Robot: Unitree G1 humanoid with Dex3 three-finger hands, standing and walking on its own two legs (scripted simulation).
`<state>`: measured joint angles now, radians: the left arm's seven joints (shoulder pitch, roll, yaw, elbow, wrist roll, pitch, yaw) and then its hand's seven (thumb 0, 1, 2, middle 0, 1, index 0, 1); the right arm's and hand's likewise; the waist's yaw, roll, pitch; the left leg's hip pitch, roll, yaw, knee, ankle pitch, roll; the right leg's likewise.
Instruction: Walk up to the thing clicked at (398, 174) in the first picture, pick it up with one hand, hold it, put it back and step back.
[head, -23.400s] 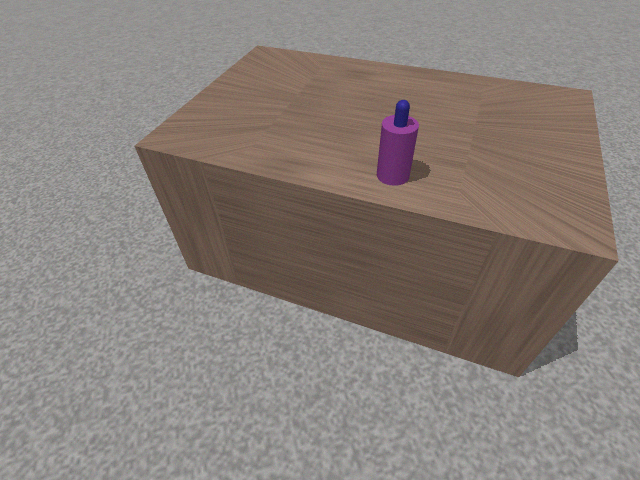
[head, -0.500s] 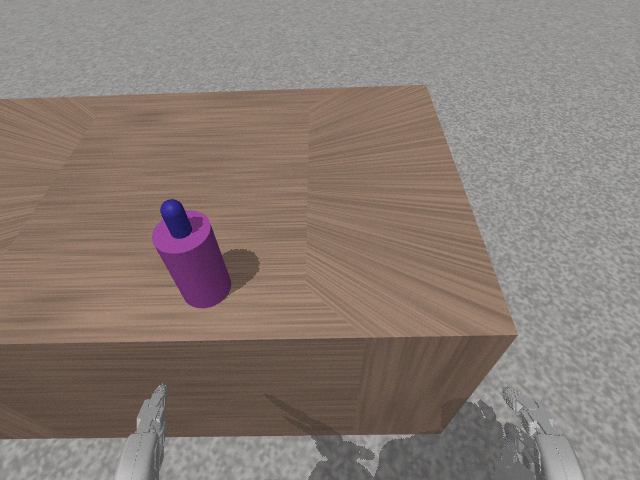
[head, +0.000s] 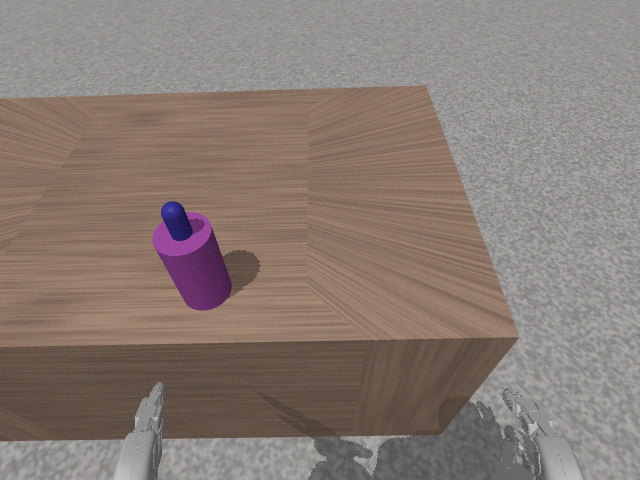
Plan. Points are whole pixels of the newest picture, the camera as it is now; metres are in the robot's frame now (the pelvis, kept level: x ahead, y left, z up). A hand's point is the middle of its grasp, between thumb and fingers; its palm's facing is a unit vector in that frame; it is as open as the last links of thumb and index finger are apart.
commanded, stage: home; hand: left
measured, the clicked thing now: (190, 252) +0.46 +0.23 -0.01
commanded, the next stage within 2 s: stand in 0.98 s
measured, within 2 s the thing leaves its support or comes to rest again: neither
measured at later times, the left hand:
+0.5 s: hand (191, 463) +0.18 +0.18 -0.04, palm faces +0.11 -0.96 -0.24, open 17.3 cm
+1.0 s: hand out of the picture +0.09 +0.25 -0.10, palm faces -0.03 -0.92 -0.39, open 17.3 cm
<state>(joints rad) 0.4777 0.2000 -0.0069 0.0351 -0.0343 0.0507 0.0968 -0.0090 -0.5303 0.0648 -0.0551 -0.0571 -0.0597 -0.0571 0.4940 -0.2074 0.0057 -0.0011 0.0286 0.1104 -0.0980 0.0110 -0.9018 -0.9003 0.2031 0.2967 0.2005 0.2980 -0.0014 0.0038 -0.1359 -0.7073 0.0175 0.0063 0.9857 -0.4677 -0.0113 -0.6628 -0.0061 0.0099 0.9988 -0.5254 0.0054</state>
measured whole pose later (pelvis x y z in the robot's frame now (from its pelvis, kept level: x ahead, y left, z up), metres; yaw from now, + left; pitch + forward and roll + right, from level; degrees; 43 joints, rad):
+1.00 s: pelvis -0.01 +0.00 +0.03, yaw +0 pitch +0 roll +0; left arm 0.26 0.34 0.02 0.76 0.04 -0.01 0.03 -0.01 -0.52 0.07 -0.06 -0.06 -0.06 -0.06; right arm 0.21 -0.33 -0.05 0.86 -0.05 0.00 0.00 0.01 -0.90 -0.90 0.20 0.30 0.20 0.30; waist -0.01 0.00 0.02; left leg -0.39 0.01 0.01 0.77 -0.38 0.00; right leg -0.35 -0.01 0.01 0.79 -0.44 0.00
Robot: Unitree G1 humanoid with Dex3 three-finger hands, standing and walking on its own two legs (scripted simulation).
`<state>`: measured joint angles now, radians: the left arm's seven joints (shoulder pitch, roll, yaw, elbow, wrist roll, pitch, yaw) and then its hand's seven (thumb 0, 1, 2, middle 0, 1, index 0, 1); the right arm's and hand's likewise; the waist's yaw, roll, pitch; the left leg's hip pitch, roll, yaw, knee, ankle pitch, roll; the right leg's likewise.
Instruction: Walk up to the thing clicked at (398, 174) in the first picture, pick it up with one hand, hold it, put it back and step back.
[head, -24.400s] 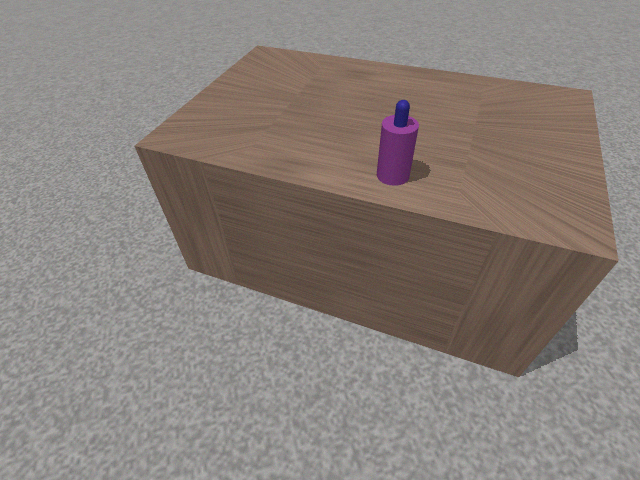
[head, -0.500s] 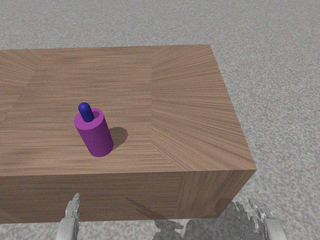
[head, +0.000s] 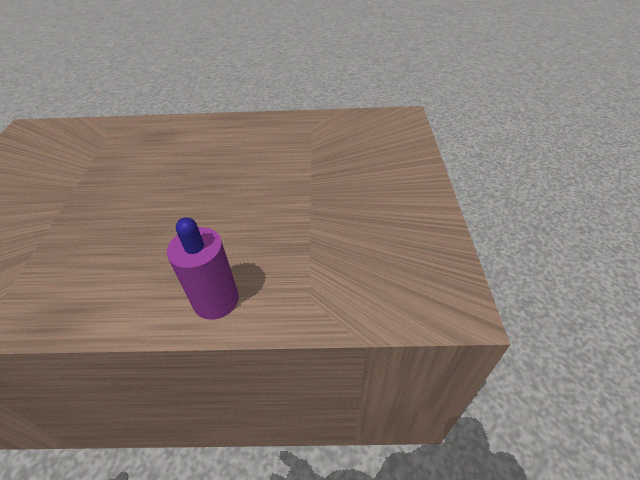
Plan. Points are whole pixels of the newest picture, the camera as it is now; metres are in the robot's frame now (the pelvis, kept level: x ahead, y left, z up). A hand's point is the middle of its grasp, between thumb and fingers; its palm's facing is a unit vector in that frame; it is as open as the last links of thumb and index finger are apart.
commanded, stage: stand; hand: left
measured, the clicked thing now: (201, 264) +0.47 +0.23 -0.04
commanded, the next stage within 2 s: none
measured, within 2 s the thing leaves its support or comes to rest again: neither
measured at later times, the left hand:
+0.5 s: hand out of the picture +0.04 +0.25 -0.12, palm faces -0.02 -0.94 -0.35, open 9.8 cm
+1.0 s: hand out of the picture +0.05 +0.25 -0.12, palm faces -0.03 -0.94 -0.34, open 7.4 cm
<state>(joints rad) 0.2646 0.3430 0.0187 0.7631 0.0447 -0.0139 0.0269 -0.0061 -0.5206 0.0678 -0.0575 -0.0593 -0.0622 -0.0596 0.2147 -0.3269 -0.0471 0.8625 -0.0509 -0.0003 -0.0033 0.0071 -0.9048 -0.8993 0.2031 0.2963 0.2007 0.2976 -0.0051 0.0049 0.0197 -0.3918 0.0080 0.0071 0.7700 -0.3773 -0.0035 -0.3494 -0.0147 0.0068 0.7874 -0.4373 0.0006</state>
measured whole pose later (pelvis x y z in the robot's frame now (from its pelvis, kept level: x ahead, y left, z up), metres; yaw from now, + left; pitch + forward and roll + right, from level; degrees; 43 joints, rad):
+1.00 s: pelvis +0.00 +0.01 +0.04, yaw +0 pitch -3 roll +0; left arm 0.14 0.32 -0.01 1.16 0.01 -0.02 0.01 0.01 0.90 0.90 -0.20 -0.30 -0.21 -0.30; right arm 0.12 -0.33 -0.01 1.18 -0.02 -0.01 0.00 0.00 -0.91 -0.90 0.20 0.30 0.20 0.30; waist 0.00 0.01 0.06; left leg -0.14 0.00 0.01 0.34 -0.15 0.00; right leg -0.09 -0.02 0.00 0.34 -0.20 0.02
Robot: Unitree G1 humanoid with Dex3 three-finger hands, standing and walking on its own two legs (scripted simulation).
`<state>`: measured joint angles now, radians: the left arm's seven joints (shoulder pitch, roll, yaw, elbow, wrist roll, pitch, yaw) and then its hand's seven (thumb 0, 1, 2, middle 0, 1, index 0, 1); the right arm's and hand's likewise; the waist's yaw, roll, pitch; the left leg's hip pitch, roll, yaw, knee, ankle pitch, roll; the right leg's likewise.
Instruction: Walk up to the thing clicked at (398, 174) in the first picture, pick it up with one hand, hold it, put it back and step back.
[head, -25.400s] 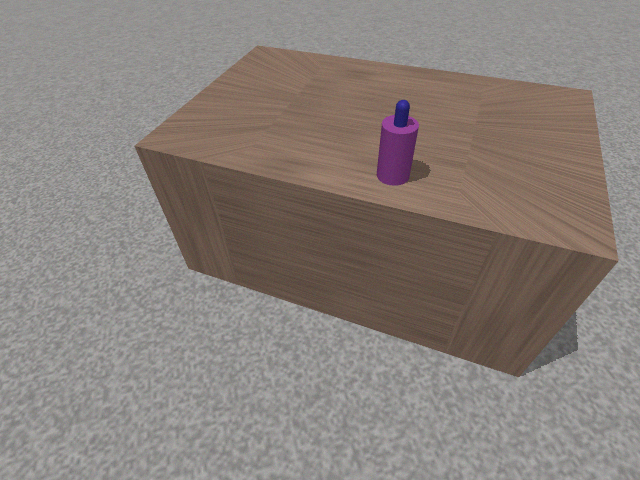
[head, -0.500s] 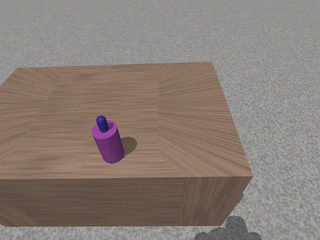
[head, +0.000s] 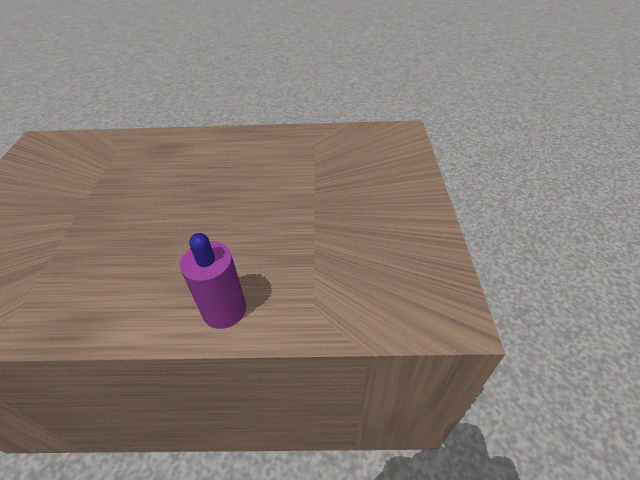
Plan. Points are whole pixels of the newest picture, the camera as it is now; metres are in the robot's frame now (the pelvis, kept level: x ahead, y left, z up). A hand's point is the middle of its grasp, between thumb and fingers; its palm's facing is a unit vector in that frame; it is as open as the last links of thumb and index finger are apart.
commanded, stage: stand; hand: left
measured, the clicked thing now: (212, 276) +0.48 +0.22 -0.07
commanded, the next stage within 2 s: step back in 1.60 s
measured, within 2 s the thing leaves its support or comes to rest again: neither
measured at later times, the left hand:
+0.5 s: hand out of the picture +0.08 +0.25 -0.16, palm faces -0.02 -0.94 -0.34, open 7.4 cm
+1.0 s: hand out of the picture +0.09 +0.25 -0.16, palm faces -0.02 -0.94 -0.34, open 7.4 cm
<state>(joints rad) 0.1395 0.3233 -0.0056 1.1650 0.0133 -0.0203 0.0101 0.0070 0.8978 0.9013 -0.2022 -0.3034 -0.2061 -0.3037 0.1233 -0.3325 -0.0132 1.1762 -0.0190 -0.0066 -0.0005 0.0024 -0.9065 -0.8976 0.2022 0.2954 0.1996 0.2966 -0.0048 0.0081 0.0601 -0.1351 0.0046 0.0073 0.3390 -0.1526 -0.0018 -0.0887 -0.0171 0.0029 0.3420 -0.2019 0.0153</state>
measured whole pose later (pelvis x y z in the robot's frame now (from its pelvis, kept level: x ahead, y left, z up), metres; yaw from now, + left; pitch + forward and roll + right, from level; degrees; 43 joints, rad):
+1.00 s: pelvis +0.02 +0.00 +0.00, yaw +0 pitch -2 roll +0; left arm 0.12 0.33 0.00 1.14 0.01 -0.02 0.01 0.01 0.90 0.90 -0.20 -0.30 -0.21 -0.30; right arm 0.11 -0.34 0.00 1.16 -0.01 -0.01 0.00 0.00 -0.91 -0.90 0.20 0.30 0.20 0.30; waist -0.01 0.01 0.05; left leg -0.12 0.00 0.00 0.31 -0.16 0.00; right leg -0.06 -0.02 0.00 0.30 -0.21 0.02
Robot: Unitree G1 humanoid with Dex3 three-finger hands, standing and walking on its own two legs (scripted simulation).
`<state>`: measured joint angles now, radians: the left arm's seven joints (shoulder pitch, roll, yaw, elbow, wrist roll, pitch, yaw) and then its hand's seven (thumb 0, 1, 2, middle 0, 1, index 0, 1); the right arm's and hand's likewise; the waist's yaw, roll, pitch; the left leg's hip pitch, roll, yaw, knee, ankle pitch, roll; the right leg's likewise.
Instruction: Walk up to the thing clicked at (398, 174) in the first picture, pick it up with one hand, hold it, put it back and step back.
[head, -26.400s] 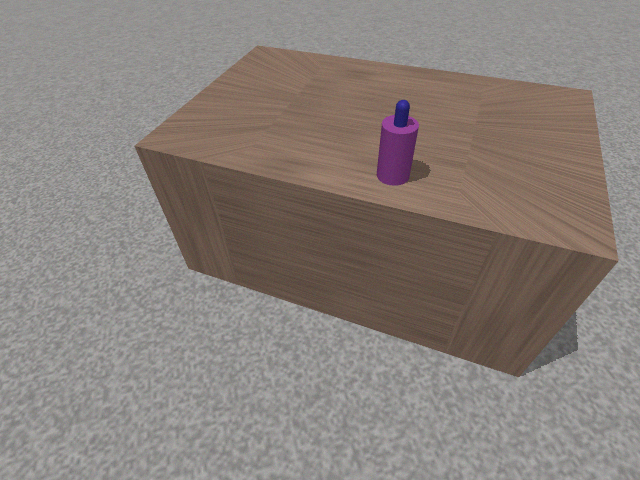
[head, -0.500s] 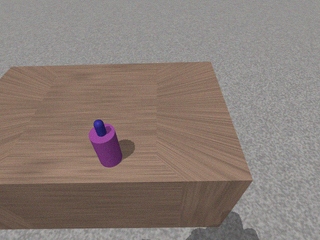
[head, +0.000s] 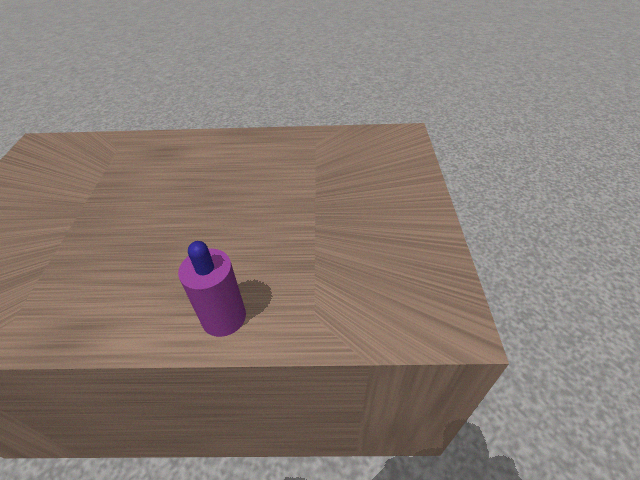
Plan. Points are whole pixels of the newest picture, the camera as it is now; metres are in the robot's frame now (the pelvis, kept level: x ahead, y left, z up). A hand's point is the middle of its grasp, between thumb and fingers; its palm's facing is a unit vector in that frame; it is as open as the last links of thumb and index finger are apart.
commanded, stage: stand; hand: left
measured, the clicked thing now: (211, 284) +0.46 +0.22 -0.08
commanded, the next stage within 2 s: step back in 0.60 s
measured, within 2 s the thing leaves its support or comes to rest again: neither
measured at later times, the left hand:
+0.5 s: hand out of the picture +0.07 +0.25 -0.16, palm faces -0.02 -0.94 -0.34, open 7.4 cm
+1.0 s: hand out of the picture +0.04 +0.26 -0.17, palm faces -0.02 -0.92 -0.40, open 7.4 cm
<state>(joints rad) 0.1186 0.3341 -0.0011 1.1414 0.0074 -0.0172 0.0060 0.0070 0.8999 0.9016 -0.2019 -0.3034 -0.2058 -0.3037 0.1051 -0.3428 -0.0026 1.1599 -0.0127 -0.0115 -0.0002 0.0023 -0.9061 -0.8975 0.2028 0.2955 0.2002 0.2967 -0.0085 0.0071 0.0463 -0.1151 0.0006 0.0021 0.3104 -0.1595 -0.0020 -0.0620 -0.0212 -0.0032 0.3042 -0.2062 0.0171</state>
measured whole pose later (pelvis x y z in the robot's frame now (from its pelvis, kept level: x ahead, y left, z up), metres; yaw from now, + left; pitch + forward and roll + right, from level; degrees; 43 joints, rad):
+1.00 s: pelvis -0.07 -0.01 -0.03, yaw +2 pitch -2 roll +1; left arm 0.07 0.36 0.06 0.93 0.03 0.04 0.00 0.01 0.90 0.90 -0.20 -0.30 -0.21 -0.30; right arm 0.07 -0.42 -0.07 0.94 0.00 0.07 0.01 0.00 -0.91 -0.90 0.20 0.30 0.20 0.30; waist -0.01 0.02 0.21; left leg -0.46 -0.08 -0.08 1.01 -0.48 0.04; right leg -0.35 -0.04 -0.02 0.69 -0.30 -0.02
